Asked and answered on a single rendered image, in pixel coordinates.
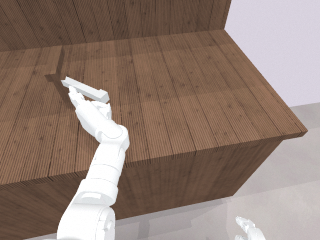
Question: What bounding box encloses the counter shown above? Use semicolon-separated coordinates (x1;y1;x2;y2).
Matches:
0;0;308;240

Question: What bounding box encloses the robot left hand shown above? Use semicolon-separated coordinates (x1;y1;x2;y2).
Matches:
68;85;112;137

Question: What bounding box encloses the robot left forearm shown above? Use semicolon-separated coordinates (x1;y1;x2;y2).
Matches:
57;119;130;238

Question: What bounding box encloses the tap lever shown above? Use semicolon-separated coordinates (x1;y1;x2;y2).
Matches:
61;76;109;104

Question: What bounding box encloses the robot left upper arm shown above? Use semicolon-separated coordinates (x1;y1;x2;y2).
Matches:
43;203;115;240

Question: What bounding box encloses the robot right hand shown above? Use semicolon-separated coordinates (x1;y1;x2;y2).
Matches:
235;216;266;240

